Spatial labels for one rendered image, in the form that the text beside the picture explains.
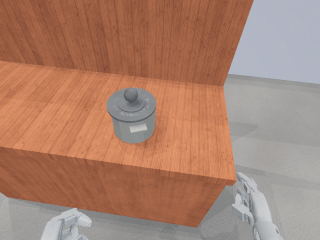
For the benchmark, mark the lid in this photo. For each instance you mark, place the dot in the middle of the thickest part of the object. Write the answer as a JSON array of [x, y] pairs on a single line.
[[131, 112]]

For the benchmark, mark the table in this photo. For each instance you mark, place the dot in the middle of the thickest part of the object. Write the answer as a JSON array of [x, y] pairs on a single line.
[[61, 60]]

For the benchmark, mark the robot right forearm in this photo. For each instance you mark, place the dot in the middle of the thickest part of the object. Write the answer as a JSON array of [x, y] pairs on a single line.
[[265, 230]]

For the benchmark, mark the right robot hand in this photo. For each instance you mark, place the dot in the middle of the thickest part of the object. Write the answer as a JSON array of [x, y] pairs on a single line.
[[255, 208]]

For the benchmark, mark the pot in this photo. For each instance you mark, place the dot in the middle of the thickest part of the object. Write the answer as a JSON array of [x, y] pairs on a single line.
[[135, 132]]

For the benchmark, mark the knob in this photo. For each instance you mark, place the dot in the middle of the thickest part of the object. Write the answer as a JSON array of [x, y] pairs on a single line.
[[130, 94]]

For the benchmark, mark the left robot hand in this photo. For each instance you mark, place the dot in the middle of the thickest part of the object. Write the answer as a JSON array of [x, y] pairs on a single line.
[[53, 229]]

